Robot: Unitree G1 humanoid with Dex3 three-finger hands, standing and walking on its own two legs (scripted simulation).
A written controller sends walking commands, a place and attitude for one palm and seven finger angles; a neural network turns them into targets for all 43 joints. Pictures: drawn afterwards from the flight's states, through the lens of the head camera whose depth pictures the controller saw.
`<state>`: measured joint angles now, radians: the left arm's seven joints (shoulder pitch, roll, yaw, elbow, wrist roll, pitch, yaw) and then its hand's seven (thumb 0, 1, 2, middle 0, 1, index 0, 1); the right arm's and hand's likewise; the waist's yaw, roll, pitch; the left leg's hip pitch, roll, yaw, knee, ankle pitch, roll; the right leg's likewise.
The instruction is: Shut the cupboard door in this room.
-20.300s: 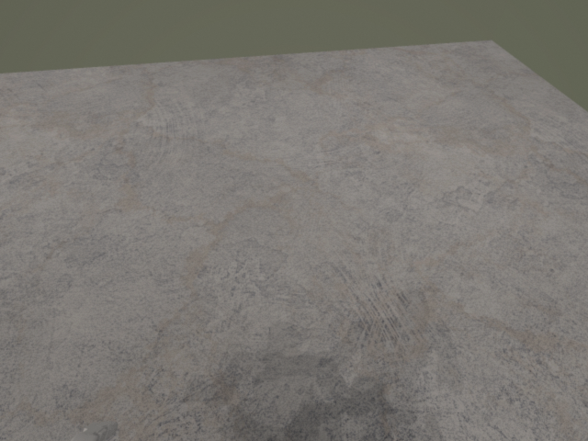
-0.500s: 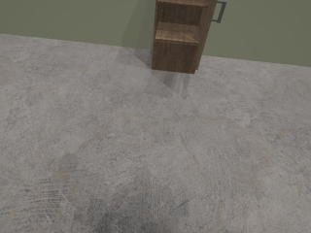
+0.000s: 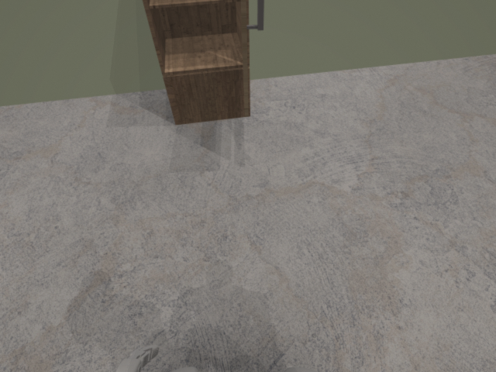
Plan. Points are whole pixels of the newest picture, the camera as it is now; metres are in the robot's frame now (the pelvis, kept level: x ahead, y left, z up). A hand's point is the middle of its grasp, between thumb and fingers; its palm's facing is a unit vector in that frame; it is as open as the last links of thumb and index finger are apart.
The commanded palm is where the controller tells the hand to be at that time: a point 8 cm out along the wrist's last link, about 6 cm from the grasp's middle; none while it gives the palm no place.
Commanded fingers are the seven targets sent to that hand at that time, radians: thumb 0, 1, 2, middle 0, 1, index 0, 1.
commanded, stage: turn or walk to find it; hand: left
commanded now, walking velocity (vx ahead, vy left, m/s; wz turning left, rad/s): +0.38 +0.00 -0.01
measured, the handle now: (254, 10) +1.21 -0.03 +0.03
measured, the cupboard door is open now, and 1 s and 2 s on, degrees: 82 82 82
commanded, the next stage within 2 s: stand and wait in 0.96 s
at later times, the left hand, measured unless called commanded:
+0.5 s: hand out of the picture +0.08 +0.17 -0.16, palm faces +0.15 -0.98 -0.14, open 7.4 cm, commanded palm none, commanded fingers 0.00 0.90 0.90 -0.20 -0.30 -0.20 -0.30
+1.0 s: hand (176, 188) +0.57 +0.19 -0.15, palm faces -0.08 -0.97 -0.24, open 7.4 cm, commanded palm none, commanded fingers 0.00 0.90 0.90 -0.20 -0.30 -0.20 -0.30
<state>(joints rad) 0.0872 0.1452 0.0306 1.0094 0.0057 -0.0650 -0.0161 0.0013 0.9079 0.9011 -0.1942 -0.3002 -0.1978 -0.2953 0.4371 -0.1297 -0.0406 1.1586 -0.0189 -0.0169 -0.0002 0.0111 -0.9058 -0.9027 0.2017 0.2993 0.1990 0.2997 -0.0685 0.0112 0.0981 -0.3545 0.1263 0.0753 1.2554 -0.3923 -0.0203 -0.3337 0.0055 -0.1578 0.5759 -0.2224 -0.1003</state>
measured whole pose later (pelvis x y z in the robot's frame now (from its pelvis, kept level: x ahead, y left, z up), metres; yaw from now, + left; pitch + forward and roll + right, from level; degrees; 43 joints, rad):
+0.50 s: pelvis +0.20 +0.03 +0.00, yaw +1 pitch +0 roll -1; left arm 0.47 0.12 0.02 1.19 0.01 -0.07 0.00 0.00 0.91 0.90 -0.20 -0.30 -0.20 -0.30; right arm 0.04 -0.20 -0.03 1.00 -0.04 -0.04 0.03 0.01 -0.91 -0.90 0.20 0.30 0.20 0.30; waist 0.08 0.00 0.07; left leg -0.40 0.08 0.14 0.57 -0.21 0.02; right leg 0.03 0.00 -0.15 0.41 -0.42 -0.02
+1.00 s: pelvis +0.41 +0.00 -0.01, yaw -3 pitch +0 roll +1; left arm 0.07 0.21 0.06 0.98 0.03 -0.06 -0.03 0.00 0.92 0.90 -0.19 -0.30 -0.19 -0.29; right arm 0.43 -0.17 -0.06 1.15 -0.03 -0.04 0.01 0.00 -0.91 -0.90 0.20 0.30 0.20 0.30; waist -0.05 0.02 0.06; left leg -0.08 0.11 0.18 0.66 -0.49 -0.03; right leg -0.42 -0.08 -0.14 0.60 -0.16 -0.02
